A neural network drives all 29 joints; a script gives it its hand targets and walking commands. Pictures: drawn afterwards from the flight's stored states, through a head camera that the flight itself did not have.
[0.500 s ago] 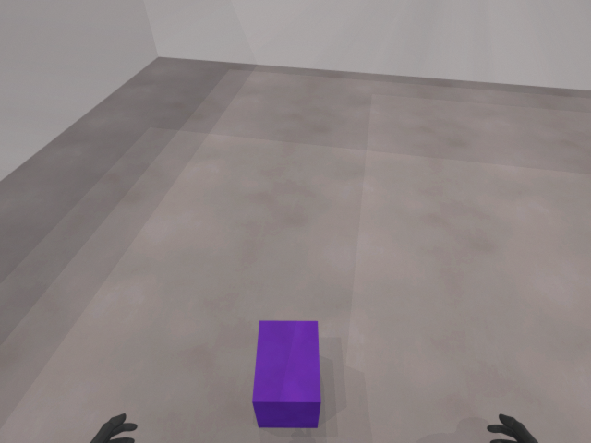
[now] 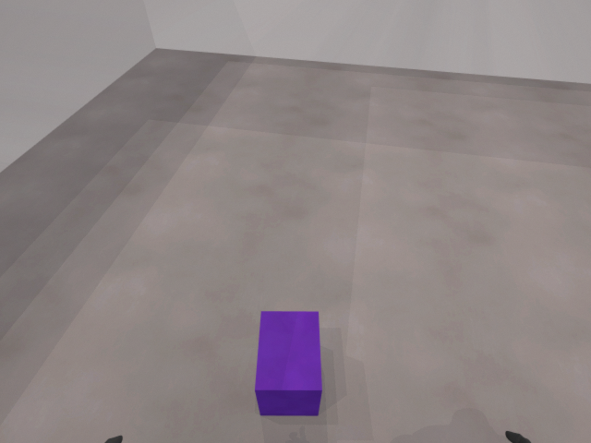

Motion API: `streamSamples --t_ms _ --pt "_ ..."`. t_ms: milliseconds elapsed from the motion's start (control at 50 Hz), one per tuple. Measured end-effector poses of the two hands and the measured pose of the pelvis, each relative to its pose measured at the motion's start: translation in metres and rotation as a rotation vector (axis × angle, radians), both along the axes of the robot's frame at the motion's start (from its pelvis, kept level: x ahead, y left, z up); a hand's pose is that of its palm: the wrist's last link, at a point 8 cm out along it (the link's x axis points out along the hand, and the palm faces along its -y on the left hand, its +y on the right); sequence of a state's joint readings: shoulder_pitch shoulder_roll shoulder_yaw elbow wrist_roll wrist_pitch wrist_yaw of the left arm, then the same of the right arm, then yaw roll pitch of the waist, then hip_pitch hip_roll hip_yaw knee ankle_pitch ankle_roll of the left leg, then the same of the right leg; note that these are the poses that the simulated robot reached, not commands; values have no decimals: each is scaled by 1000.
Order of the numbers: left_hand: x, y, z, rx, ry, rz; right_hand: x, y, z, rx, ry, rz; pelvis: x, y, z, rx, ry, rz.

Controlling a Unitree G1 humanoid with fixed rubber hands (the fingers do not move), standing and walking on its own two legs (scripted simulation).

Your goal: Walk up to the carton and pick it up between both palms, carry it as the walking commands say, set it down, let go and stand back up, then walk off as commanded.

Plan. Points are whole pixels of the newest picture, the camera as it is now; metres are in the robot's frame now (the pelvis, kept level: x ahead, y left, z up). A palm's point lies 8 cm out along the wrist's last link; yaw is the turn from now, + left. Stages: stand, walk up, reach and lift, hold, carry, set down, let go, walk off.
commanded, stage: stand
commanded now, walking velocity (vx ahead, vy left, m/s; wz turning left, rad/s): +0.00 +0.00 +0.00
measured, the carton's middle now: (289, 363) +0.50 +0.04 -0.66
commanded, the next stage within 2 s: walk off in 0.46 s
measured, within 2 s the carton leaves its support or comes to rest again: neither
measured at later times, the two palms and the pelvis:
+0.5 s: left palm out of the picture +0.08 +0.32 -0.11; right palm out of the picture +0.10 -0.30 -0.09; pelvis +0.00 +0.01 +0.00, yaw +0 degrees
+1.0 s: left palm out of the picture +0.04 +0.28 -0.13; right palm out of the picture +0.04 -0.30 -0.13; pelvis -0.01 +0.00 -0.01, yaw -7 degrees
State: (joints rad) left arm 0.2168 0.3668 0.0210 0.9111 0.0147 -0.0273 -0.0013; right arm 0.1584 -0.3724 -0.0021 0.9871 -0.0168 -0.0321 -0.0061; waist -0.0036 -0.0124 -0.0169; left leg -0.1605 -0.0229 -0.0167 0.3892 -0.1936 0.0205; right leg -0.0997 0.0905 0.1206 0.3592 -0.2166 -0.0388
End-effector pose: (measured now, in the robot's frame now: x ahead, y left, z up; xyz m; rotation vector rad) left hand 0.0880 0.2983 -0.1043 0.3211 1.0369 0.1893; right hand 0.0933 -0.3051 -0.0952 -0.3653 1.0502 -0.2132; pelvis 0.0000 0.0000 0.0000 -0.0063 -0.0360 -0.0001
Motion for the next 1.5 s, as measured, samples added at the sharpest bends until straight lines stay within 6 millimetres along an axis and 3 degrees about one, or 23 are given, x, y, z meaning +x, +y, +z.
streamSamples --t_ms 380,760,920,1000,1120,1220,1340,1500 --pt "0 14 -1 14 38 13 13 7 2 -4 4 7 1 8 2 2 3 2" --pt "-9 16 -6 12 89 19 6 8 1 -11 38 -20 -1 11 3 2 -2 -12" --pt "-33 -5 -23 -10 195 5 -32 11 -23 26 120 -101 -7 7 -5 37 -2 -72" --pt "-44 -18 -24 15 258 -30 -54 1 -37 49 128 -161 -11 -2 -11 48 -4 -127" --pt "-46 -51 -26 35 275 -79 -88 -20 -54 98 159 -236 -18 -31 -17 34 -8 -185" --pt "-35 -77 -18 14 277 -137 -98 -35 -40 103 144 -282 -25 -44 -5 48 16 -243" --pt "0 -88 -13 27 222 -203 -102 -50 -29 81 86 -322 -31 -47 -3 43 43 -291" --pt "33 -84 -16 20 182 -273 -101 -35 -18 70 23 -362 -33 -34 -2 41 65 -378"
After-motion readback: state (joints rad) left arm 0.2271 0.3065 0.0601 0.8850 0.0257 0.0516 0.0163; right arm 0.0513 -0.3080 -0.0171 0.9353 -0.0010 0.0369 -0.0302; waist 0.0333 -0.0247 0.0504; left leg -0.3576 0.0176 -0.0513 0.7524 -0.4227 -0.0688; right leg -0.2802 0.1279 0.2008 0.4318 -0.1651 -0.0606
